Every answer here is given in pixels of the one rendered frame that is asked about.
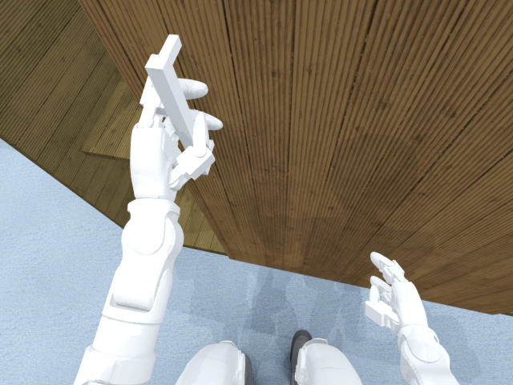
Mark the right robot hand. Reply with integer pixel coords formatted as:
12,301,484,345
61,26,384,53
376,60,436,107
366,252,428,336

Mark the right robot thigh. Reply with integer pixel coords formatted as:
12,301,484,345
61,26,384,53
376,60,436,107
297,343,362,385

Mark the robot right foot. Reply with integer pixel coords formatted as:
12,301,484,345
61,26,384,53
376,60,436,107
290,330,312,385

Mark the handle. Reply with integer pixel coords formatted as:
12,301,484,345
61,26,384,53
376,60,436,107
145,34,215,175

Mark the wardrobe door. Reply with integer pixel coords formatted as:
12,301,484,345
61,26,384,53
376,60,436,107
78,0,513,315

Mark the robot left forearm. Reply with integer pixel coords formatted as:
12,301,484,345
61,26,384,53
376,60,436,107
73,198,184,385

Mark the robot right forearm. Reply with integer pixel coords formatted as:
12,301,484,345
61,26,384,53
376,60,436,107
398,325,460,385

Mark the left robot hand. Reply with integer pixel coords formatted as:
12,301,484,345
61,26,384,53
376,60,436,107
130,76,223,202

